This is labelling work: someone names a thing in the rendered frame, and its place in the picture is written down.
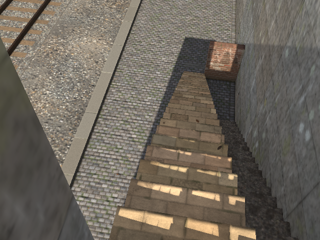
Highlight stairs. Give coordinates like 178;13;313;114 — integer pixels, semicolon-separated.
109;71;256;240

